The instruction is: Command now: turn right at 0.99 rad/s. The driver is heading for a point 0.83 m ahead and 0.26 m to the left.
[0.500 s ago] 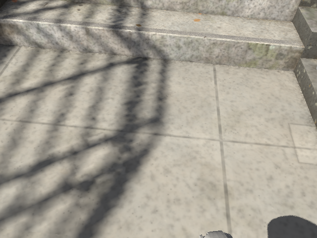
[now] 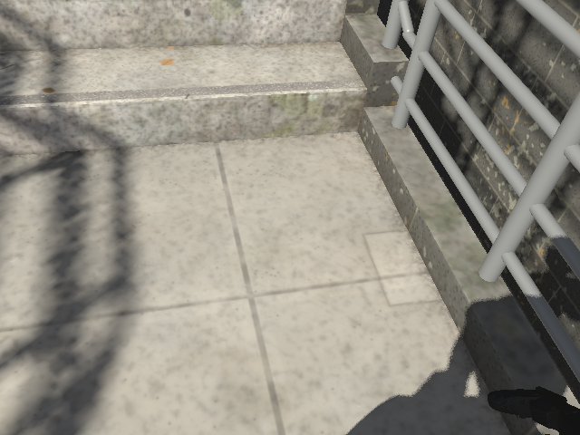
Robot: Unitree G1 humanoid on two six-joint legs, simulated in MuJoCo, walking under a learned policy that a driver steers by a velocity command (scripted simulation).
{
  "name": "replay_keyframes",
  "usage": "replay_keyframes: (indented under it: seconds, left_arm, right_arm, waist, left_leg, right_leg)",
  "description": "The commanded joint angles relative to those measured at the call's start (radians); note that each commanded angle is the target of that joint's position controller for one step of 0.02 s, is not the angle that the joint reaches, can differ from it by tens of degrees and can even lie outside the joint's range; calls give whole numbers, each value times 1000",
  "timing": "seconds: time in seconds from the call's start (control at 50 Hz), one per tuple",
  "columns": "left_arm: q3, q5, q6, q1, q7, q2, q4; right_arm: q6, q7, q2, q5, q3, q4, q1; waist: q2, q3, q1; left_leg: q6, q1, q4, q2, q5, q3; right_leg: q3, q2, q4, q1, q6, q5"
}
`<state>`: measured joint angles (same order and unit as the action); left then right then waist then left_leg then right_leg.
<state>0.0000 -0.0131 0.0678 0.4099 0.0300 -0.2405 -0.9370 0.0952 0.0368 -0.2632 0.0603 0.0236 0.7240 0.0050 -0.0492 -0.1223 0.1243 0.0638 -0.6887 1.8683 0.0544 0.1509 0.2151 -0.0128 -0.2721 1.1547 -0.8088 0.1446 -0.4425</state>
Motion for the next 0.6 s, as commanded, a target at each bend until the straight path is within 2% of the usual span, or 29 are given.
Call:
replay_keyframes:
  seconds: [0.02, 0.04, 0.06, 0.08, 0.1, 0.12, 0.14, 0.16, 0.18, 0.2, 0.24, 0.26, 0.28, 0.3, 0.32, 0.34, 0.36, 0.38, 0.4, 0.42, 0.44, 0.46, 0.48, 0.5, 0.52, 0.56, 0.6]
  left_arm:
    - [-28, 7, 35, -207, 15, 10, 82]
    - [-21, -2, 44, -229, 22, -15, 92]
    - [-22, -18, 54, -179, 28, -10, 80]
    - [-8, -10, 61, -81, 37, -24, 46]
    - [-10, -17, 69, 35, 39, -5, 13]
    - [-9, -19, 74, 62, 46, 7, 13]
    - [-6, -29, 71, 88, 48, 9, 18]
    - [-2, -23, 72, 89, 47, 7, 31]
    - [1, -22, 74, 77, 47, 2, 42]
    - [1, -15, 78, 48, 42, 3, 68]
    - [6, 11, 96, -87, 24, -21, 147]
    - [11, 21, 106, -148, 17, -41, 173]
    - [14, 28, 110, -168, 14, -50, 173]
    - [89, 16, 55, -47, -53, -169, 126]
    - [100, -9, 38, -67, -63, -198, 136]
    - [101, -25, 33, -108, -57, -183, 152]
    - [97, -32, 31, -175, -48, -142, 164]
    - [92, -28, 33, -252, -41, -99, 190]
    - [80, -34, 30, -283, -34, -60, 201]
    - [57, -44, 41, -370, -26, -4, 251]
    - [30, -22, 50, -356, -13, 65, 339]
    - [31, -38, 65, -286, -4, 24, 341]
    - [44, -45, 78, -300, 4, -39, 336]
    - [50, -53, 80, -332, 9, -80, 346]
    - [57, -54, 70, -386, 10, -95, 360]
    - [44, -35, 43, -420, 18, -73, 387]
    - [35, -20, 29, -455, 16, -59, 404]
  right_arm:
    - [-10, -49, -111, 7, 21, -47, -77]
    - [-32, -65, -119, 4, 29, -51, -76]
    - [-39, -78, -138, -2, 41, -66, -7]
    - [-43, -78, -107, 16, 29, -60, 19]
    - [-34, -80, -86, 23, 22, -52, 49]
    - [-24, -77, -60, 29, 13, -25, 27]
    - [-25, -65, -37, 37, 2, 3, -1]
    - [-25, -50, -26, 30, -3, 30, -26]
    - [-26, -35, -34, 30, -3, 55, -34]
    - [-26, -30, -40, 23, 2, 67, -37]
    - [-31, -17, -40, 20, 4, 56, 7]
    - [-34, -11, -44, 22, 8, 40, 31]
    - [-40, -4, -39, 22, 10, 21, 46]
    - [-67, -8, -4, -101, -2, -50, 66]
    - [-78, -14, -20, -116, 2, -56, 59]
    - [-80, -14, -49, -109, 15, -39, -38]
    - [-89, -24, -79, -97, 42, -14, -163]
    - [-87, -28, -86, -92, 56, 47, -372]
    - [-76, -32, -95, -63, 71, 139, -592]
    - [-67, -27, -78, -29, 67, 183, -715]
    - [-64, -18, -82, -27, 59, 147, -613]
    - [-49, -1, -72, -34, 55, 78, -497]
    - [-41, 2, -76, -36, 62, 39, -416]
    - [-27, -3, -82, -38, 62, 28, -409]
    - [-17, -10, -74, -49, 58, 36, -424]
    - [1, -21, -45, -55, 51, 51, -467]
    - [7, -24, -62, -53, 62, 53, -522]
  waist:
    - [114, -42, -163]
    - [147, -39, -178]
    - [151, -19, -154]
    - [128, -25, -122]
    - [88, -13, -82]
    - [43, -17, -81]
    - [33, -26, -69]
    - [12, -22, -61]
    - [-13, -12, -53]
    - [-30, 4, -57]
    - [-31, 14, -56]
    - [-54, 30, -61]
    - [-80, 57, -57]
    - [-64, 14, -79]
    - [-155, 60, -74]
    - [-201, 59, -107]
    - [-199, 64, -170]
    - [-142, 44, -261]
    - [58, 7, -341]
    - [258, 55, -378]
    - [430, 137, -262]
    - [314, 169, -167]
    - [139, 197, -142]
    - [40, 185, -145]
    - [-33, 189, -148]
    - [20, 213, -162]
    - [64, 198, -183]
  left_leg:
    - [-22, -221, 106, 36, -34, 46]
    - [-62, -228, 46, 15, -28, 26]
    - [-93, -249, 9, -12, 81, 19]
    - [-85, -315, -46, -31, 201, -17]
    - [-67, -344, -71, -52, 221, -20]
    - [-51, -352, -76, -73, 198, -55]
    - [-49, -374, -90, -90, 177, -82]
    - [-55, -389, -106, -101, 139, -102]
    - [-70, -370, -179, -112, 109, -124]
    - [-96, -308, -258, -118, 70, -151]
    - [-161, -122, -569, -142, 1, -201]
    - [-184, 4, -741, -139, 25, -238]
    - [-192, 98, -885, -133, 83, -271]
    - [-116, 117, -1063, -90, 287, -343]
    - [-79, 153, -1156, -115, 300, -339]
    - [-35, 188, -1209, -121, 272, -330]
    - [-3, 291, -1245, -121, 231, -347]
    - [28, 475, -1347, -88, 140, -363]
    - [39, 712, -1402, -28, 201, -356]
    - [96, 871, -1425, -133, 334, -110]
    - [184, 894, -1675, -254, 642, 414]
    - [243, 778, -1815, -373, 862, 710]
    - [249, 664, -1813, -383, 781, 635]
    - [235, 577, -1781, -345, 648, 510]
    - [210, 514, -1776, -301, 545, 396]
    - [194, 495, -1784, -226, 364, 277]
    - [199, 544, -1783, -199, 226, 238]
  right_leg:
    - [714, 138, -643, 172, 160, 64]
    - [692, 140, -646, 184, 151, 146]
    - [676, 146, -651, 206, 118, 179]
    - [679, 181, -647, 278, 136, 125]
    - [687, 187, -637, 317, 117, 75]
    - [658, 199, -633, 335, 102, 59]
    - [648, 216, -641, 371, 100, 10]
    - [617, 227, -646, 406, 95, -20]
    - [614, 241, -671, 421, 97, -31]
    - [609, 255, -703, 390, 106, -30]
    - [558, 286, -770, 365, 119, -14]
    - [530, 289, -794, 342, 106, 15]
    - [508, 294, -816, 338, 98, 18]
    - [465, 320, -935, 426, 98, -51]
    - [493, 353, -941, 474, 96, -97]
    - [459, 385, -946, 547, 86, -109]
    - [400, 401, -921, 566, 57, -15]
    - [299, 373, -795, 522, 30, 76]
    - [165, 291, -491, 404, 10, 206]
    - [68, 217, -159, 136, -27, 183]
    - [37, 164, -34, -187, -78, 108]
    - [68, 201, 110, -221, -75, 110]
    - [82, 263, 139, -164, -89, 185]
    - [86, 286, 119, -98, -102, 191]
    - [85, 310, 55, -44, -115, 183]
    - [51, 316, -41, -20, -137, 261]
    - [27, 296, -124, -27, -147, 310]
